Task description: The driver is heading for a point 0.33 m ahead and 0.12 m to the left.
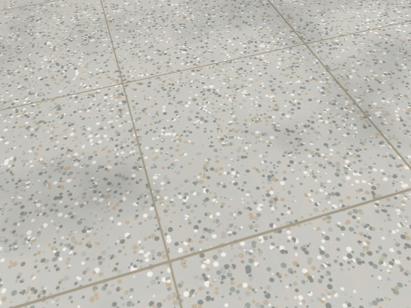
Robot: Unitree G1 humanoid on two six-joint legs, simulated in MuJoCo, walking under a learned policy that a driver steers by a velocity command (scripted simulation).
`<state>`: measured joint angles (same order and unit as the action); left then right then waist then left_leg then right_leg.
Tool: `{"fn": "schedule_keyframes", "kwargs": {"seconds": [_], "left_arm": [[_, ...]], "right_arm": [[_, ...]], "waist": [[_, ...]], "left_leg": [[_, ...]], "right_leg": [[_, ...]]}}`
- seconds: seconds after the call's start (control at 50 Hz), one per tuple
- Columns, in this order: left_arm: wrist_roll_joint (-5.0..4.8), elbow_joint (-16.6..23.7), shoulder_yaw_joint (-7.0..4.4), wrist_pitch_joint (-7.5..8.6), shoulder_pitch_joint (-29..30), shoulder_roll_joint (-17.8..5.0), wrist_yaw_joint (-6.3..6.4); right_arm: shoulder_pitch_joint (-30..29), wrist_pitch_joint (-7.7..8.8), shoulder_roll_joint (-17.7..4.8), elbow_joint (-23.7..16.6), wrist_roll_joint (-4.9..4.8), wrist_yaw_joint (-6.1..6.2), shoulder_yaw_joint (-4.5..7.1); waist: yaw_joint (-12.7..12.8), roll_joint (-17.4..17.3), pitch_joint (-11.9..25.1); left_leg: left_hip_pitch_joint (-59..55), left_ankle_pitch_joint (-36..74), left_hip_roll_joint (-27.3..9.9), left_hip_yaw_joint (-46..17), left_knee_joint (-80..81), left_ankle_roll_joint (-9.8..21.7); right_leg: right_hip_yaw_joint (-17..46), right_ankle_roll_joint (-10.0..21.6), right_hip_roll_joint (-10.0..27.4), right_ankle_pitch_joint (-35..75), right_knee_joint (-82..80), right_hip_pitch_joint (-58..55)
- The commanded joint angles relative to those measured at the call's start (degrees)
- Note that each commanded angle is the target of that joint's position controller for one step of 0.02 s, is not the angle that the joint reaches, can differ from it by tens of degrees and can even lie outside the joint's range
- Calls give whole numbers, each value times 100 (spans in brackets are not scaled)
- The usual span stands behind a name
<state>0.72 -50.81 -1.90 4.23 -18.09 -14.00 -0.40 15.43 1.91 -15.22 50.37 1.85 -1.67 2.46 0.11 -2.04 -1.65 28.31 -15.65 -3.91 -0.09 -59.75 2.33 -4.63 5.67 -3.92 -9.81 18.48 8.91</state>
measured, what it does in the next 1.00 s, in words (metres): walks ahead: left foot, then right foot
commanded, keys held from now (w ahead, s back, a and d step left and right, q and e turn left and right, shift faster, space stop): w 0.18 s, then w+q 0.04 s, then no key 0.78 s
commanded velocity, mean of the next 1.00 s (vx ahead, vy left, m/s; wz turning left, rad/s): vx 0.22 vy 0.00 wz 0.02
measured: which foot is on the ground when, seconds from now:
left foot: up 0.00-0.32, down 0.34-1.00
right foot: down 0.00-0.34, up 0.36-0.72, down 0.74-1.00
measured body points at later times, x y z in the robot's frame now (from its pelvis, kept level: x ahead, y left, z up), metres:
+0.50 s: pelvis +0.24 +0.05 -0.01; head +0.28 +0.06 +0.44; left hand +0.26 +0.29 -0.16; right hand +0.33 -0.20 -0.14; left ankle +0.31 +0.11 -0.75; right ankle +0.17 -0.08 -0.67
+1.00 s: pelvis +0.29 +0.02 +0.00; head +0.29 +0.02 +0.45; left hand +0.30 +0.25 -0.16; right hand +0.31 -0.21 -0.16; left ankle +0.31 +0.11 -0.75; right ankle +0.30 -0.09 -0.75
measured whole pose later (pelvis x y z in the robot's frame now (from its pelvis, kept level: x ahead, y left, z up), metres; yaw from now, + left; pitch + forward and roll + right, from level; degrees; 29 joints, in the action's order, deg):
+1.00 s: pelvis +0.29 +0.02 +0.00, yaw +2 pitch -2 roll +0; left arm 0.3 -64.7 0.3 0.8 -14.9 -8.7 2.4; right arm 15.7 0.6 -9.9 62.2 0.5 1.7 0.1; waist -0.6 -0.5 -1.1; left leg 9.4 -10.4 1.5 4.0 -21.3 2.8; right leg -0.8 0.7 -0.3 -12.0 22.2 8.5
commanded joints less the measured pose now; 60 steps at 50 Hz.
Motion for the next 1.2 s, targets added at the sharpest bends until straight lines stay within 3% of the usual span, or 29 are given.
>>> {"fn": "schedule_keyframes", "kwargs": {"seconds": [0.02,0.12,0.18,0.24,0.28,0.3,0.32,0.34,0.36,0.38,0.4,0.42,0.44,0.48,0.54,0.62,0.68,0.72,0.74,0.76,0.78,0.8,0.86,0.94,1.2], "left_arm": [[-50,95,-148,140,-212,-651,13],[-42,-205,-126,118,-663,-616,6],[-10,-401,-120,111,-973,-643,35],[53,-557,-105,82,-1037,-620,93],[63,-631,-94,66,-908,-645,140],[57,-654,-101,58,-825,-690,158],[-9,-662,-93,43,-722,-708,163],[-98,-513,-33,78,-756,-574,174],[-345,-589,92,44,-1777,58,155],[-163,-726,-103,-43,-1460,-604,227],[-130,-556,-99,-47,-939,-490,217],[-41,-522,-67,-49,-625,-365,205],[37,-527,-87,-115,-468,-339,179],[114,-655,-61,-295,-698,-130,116],[74,-750,-7,-447,-705,74,135],[65,-762,16,-574,-133,-53,217],[63,-810,41,-571,142,-62,240],[88,-924,86,-499,68,-7,268],[113,-964,90,-434,-14,-113,290],[98,-966,64,-368,79,-375,307],[-20,-1052,72,-351,218,-302,280],[-32,-1049,127,-318,286,-84,255],[-56,-1154,134,-296,228,-51,285],[-41,-1277,144,-310,96,9,295],[-33,-1523,183,-332,-90,135,319]], "right_arm": [[11,-50,-255,-244,35,-54,57],[-1064,-19,-147,-557,-16,-59,-24],[-1573,5,-135,-707,-33,-44,-69],[-1745,52,-162,-776,-33,-26,-76],[-1305,128,-169,-628,5,36,-57],[-678,188,-249,-392,23,85,-13],[174,275,-346,-84,83,138,38],[1006,335,-754,137,204,203,139],[1171,284,-1297,181,152,193,276],[1137,221,-1068,153,-212,150,266],[428,215,-809,79,-238,167,175],[-9,213,-384,36,-201,181,59],[-156,221,-171,66,-197,215,-16],[-253,232,-20,163,-158,247,-108],[-278,287,-245,285,-85,223,-104],[-70,162,-340,446,-57,220,-98],[-56,23,-314,526,-69,251,-97],[-96,-35,-228,557,-110,281,-124],[28,-36,-148,597,-97,287,-142],[363,-41,-22,635,-130,274,-142],[526,-78,133,767,-171,272,-171],[468,-98,36,837,-151,289,-151],[360,-112,-57,913,-121,308,-119],[322,-102,93,1062,-137,341,-160],[446,-136,222,1414,-136,410,-205]], "waist": [[-97,512,-143],[136,493,-332],[293,514,-395],[273,499,-491],[47,588,-283],[-185,625,35],[-560,495,458],[-768,154,1128],[-382,-1257,2172],[-486,-222,2348],[-250,-262,1470],[-138,-69,782],[-28,-66,449],[224,-104,458],[394,-223,572],[147,-456,496],[77,-349,164],[169,-88,-55],[142,122,-86],[-160,530,-161],[-252,949,-232],[-214,807,-242],[-156,594,-146],[-95,303,-146],[-61,223,-199]], "left_leg": [[736,570,-249,15,245,-151],[918,1414,-191,246,1548,-235],[840,1590,-50,387,2152,-131],[680,1323,92,445,2574,105],[-50,998,405,575,2781,283],[-690,1022,605,596,2982,386],[-1763,1807,599,577,3507,511],[-3349,3652,-382,-252,3167,730],[-5041,6452,-2317,-2499,2962,1946],[-4564,6817,-2071,-2515,3152,1987],[-3793,6331,-1853,-1812,3473,1801],[-3058,5724,-1551,-1374,3811,1543],[-2527,5345,-1290,-1047,4066,1322],[-1745,5173,-993,-542,4286,1111],[-1337,4998,-803,-152,4329,1077],[-1136,2427,-730,-337,4601,944],[-870,297,-744,-672,4772,871],[-627,-286,-632,-735,4624,607],[-580,-297,-523,-735,4496,397],[-654,-197,-148,-487,4333,225],[-1311,72,133,-192,4294,132],[-1808,401,82,-212,4209,98],[-1993,737,-73,-314,4174,127],[-1888,761,-93,-302,4240,76],[-1938,940,-140,-297,4191,40]], "right_leg": [[1262,655,1504,1097,-1240,-263],[850,550,1332,1724,-1243,-540],[754,531,1408,2128,-1137,-929],[554,467,1565,2900,-860,-1372],[423,308,1538,4662,-125,-1468],[404,199,1449,5260,558,-1507],[246,43,1221,4929,1572,-1207],[143,-104,946,2954,2964,-84],[-5,-341,-137,-2291,5261,1586],[926,-328,-95,-2357,5697,1620],[1006,-336,155,-2002,5593,1876],[909,-357,364,-1718,5193,1956],[885,-397,498,-1512,4838,1781],[766,-502,503,-1242,4276,961],[578,-585,468,-1059,3344,508],[444,-567,533,-708,2327,321],[411,-521,548,-653,1696,180],[472,-440,605,-142,672,-282],[831,-403,914,192,275,-486],[1305,-286,1285,499,174,-331],[1360,-201,1278,50,11,405],[1299,-273,1191,-202,-135,711],[1067,-378,970,40,-137,491],[1036,-327,977,280,-91,221],[974,-291,937,472,-95,96]]}}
